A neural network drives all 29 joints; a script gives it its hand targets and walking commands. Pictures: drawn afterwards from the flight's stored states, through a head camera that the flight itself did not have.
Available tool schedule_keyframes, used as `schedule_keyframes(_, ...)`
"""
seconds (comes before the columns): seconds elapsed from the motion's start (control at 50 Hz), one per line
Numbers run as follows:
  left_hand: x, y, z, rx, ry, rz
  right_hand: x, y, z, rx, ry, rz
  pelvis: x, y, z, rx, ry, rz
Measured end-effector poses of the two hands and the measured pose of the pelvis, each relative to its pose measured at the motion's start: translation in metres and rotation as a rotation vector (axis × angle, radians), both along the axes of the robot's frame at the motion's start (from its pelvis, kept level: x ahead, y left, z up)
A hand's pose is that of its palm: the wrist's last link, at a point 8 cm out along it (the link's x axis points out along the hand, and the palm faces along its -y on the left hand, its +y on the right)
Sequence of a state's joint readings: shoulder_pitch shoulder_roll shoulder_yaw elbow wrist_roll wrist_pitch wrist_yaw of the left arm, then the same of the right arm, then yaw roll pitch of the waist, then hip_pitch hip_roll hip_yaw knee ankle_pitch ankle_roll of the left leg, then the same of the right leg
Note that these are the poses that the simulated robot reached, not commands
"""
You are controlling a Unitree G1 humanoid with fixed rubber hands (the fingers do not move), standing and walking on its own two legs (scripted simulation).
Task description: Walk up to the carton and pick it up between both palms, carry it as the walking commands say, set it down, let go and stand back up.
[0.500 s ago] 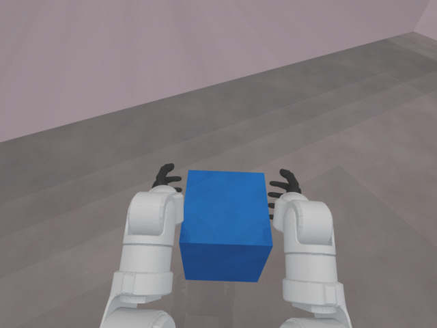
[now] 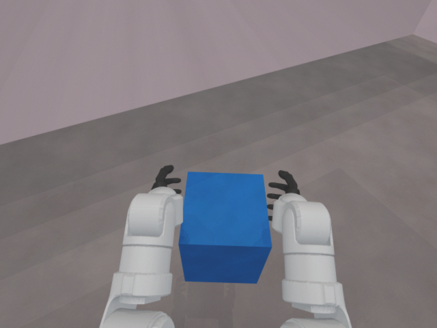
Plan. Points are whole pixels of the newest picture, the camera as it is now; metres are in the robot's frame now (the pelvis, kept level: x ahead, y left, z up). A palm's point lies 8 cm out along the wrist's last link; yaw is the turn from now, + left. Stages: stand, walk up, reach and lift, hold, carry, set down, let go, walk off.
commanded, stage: carry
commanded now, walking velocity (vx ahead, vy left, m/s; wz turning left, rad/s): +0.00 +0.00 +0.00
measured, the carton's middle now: (223, 229) +0.32 +0.00 -0.01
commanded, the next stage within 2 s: none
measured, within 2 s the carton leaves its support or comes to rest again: neither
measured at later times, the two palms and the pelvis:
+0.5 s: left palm (163, 202) +0.31 +0.11 +0.09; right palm (291, 209) +0.31 -0.12 +0.09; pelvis +0.00 +0.00 +0.00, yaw +0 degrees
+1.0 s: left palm (165, 205) +0.31 +0.11 +0.09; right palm (297, 213) +0.31 -0.13 +0.08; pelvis +0.00 -0.01 +0.00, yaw +0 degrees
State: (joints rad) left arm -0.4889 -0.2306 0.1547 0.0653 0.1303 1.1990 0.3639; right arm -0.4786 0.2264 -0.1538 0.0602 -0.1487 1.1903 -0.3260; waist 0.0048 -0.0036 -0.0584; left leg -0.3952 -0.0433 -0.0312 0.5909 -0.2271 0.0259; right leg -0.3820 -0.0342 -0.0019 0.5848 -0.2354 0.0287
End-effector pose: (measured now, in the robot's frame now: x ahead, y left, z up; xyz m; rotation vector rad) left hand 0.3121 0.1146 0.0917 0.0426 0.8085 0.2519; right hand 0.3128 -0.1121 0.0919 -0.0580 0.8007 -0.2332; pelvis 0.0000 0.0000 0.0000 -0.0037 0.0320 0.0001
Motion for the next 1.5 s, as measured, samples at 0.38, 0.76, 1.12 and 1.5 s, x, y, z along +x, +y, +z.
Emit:
schedule_keyframes(0.38,-0.001,-0.002,0.000,0.003,-0.003,-0.002,-0.001,-0.002,0.000,-0.002,-0.002,0.002,-0.001,-0.002,0.001,0.002,0.000,0.000)
schedule_keyframes(0.76,-0.002,-0.006,-0.003,0.015,-0.007,-0.012,-0.003,-0.007,-0.005,-0.007,-0.004,0.011,-0.003,-0.006,0.001,0.003,0.002,0.000)
schedule_keyframes(1.12,-0.009,-0.009,-0.005,-0.031,-0.056,-0.080,-0.011,-0.018,-0.007,0.025,-0.051,0.047,-0.003,-0.011,0.001,0.005,0.008,0.000)
schedule_keyframes(1.5,-0.018,-0.014,-0.005,-0.027,-0.057,-0.087,-0.018,-0.025,-0.008,0.026,-0.050,0.063,-0.006,-0.018,0.002,0.006,0.010,0.004)
